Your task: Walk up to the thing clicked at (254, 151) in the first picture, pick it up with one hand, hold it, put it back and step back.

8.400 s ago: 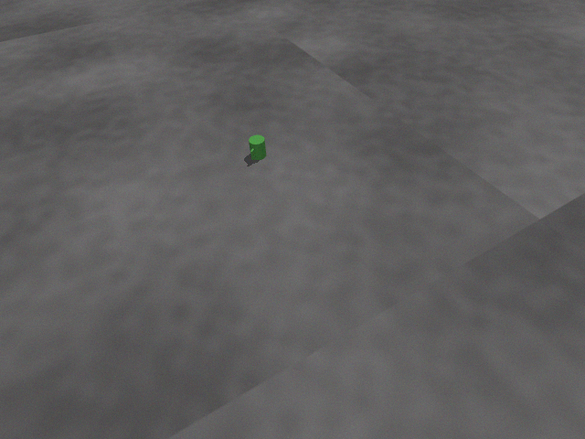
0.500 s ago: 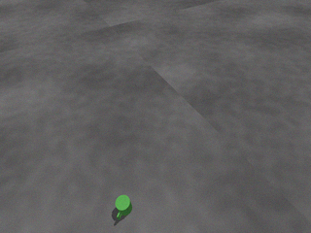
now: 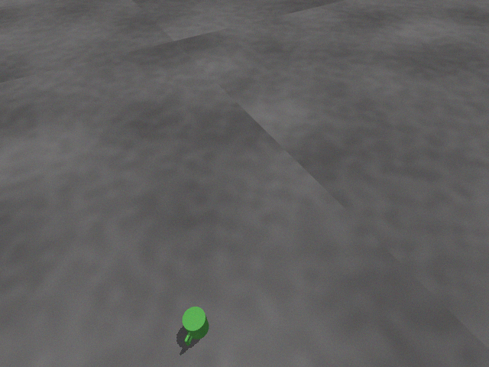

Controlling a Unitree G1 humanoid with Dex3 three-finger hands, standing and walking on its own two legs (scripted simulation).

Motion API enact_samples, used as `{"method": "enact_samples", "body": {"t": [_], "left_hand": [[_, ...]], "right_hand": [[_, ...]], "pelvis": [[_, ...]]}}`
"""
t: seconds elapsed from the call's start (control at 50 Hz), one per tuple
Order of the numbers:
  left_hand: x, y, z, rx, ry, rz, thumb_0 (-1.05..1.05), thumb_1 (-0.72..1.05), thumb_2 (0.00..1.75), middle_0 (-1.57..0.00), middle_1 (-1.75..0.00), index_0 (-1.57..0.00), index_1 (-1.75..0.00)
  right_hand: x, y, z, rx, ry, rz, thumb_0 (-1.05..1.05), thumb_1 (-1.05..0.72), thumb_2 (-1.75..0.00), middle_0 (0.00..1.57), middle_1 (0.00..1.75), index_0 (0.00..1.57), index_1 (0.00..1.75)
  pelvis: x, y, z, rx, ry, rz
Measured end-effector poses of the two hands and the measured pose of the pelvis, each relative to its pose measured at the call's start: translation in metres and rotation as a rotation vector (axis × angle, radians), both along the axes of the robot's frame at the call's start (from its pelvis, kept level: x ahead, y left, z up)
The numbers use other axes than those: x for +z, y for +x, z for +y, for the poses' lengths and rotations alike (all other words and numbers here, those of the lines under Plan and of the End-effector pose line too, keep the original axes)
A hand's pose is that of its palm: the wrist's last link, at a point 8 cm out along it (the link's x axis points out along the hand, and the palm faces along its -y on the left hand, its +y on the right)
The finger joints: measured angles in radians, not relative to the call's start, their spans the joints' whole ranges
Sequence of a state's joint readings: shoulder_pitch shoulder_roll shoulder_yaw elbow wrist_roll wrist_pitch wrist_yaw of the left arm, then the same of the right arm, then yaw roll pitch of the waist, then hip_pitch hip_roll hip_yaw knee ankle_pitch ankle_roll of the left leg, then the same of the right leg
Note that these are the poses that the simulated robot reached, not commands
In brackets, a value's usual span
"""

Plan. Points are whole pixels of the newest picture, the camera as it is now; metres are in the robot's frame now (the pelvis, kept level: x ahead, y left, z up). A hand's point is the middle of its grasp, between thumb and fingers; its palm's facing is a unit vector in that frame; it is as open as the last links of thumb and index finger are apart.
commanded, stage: stand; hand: left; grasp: from above
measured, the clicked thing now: (194, 327) +0.41 +0.24 -0.73
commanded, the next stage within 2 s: rise first in 0.38 s
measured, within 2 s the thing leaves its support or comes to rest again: neither
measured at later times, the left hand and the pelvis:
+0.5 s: hand out of the picture +0.07 +0.25 -0.16, palm faces -0.03 -0.94 -0.35, open 7.4 cm; pelvis +0.00 +0.00 +0.00, yaw +0 degrees
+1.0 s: hand out of the picture +0.13 +0.26 -0.20, palm faces -0.07 -0.91 -0.41, open 13.2 cm; pelvis -0.02 +0.00 -0.05, yaw +0 degrees
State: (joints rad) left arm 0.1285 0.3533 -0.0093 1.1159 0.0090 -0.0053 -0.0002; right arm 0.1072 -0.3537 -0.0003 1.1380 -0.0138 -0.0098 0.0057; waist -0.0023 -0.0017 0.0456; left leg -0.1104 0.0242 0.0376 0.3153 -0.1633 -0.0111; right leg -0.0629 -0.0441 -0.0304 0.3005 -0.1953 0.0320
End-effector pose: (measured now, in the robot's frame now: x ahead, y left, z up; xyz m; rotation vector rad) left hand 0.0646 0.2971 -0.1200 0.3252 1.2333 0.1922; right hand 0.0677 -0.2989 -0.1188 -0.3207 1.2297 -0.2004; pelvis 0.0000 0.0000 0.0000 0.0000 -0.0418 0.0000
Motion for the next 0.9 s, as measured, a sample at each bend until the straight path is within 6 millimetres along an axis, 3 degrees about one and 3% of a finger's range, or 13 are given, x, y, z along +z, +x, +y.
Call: {"method": "enact_samples", "body": {"t": [0.5, 0.56, 0.72, 0.78, 0.9], "left_hand": [[0.000, -0.003, 0.001, 0.000, 0.001, -0.003, 0.01, 0.90, 0.90, -0.21, -0.31, -0.20, -0.31], [0.001, 0.013, -0.002, 0.033, -0.007, -0.083, 0.01, 0.86, 0.92, -0.20, -0.35, -0.18, -0.35], [-0.012, 0.069, -0.001, -0.030, -0.004, -0.143, 0.01, 0.48, 0.96, -0.11, -0.71, -0.11, -0.70], [-0.013, 0.074, -0.001, -0.056, 0.015, -0.137, 0.01, 0.29, 0.98, -0.08, -0.85, -0.09, -0.84], [-0.026, 0.067, 0.002, -0.071, 0.050, -0.083, 0.00, -0.11, 1.00, -0.06, -1.00, -0.07, -0.99]], "right_hand": [[0.001, 0.000, 0.000, -0.002, -0.002, -0.009, 0.00, -0.90, -0.90, 0.20, 0.30, 0.21, 0.30], [0.002, 0.004, 0.007, -0.001, 0.001, -0.085, 0.00, -0.91, -0.90, 0.20, 0.30, 0.21, 0.30], [-0.008, 0.002, 0.033, -0.003, 0.050, -0.167, 0.00, -0.90, -0.90, 0.20, 0.30, 0.21, 0.30], [-0.012, -0.002, 0.039, -0.023, 0.068, -0.180, 0.00, -0.90, -0.90, 0.20, 0.30, 0.21, 0.30], [-0.020, 0.005, 0.042, -0.016, 0.071, -0.228, 0.01, -0.89, -0.90, 0.20, 0.30, 0.21, 0.30]], "pelvis": [[0.000, -0.002, 0.001, 0.000, 0.000, -0.005], [-0.003, -0.007, 0.001, 0.009, -0.002, 0.025], [-0.019, -0.021, -0.002, -0.001, -0.007, 0.131], [-0.023, -0.019, -0.001, -0.004, -0.008, 0.150], [-0.036, -0.017, 0.002, -0.005, -0.012, 0.194]]}}
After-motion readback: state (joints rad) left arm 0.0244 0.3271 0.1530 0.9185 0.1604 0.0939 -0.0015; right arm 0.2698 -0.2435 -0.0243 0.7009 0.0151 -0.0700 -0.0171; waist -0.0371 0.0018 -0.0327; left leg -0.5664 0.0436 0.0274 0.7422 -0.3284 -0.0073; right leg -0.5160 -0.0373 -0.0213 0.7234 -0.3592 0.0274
